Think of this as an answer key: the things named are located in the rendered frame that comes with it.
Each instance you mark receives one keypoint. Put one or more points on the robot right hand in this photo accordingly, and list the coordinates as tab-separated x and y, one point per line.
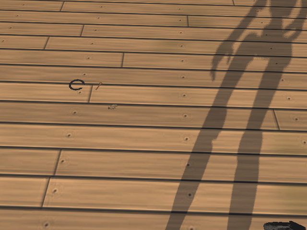
283	226

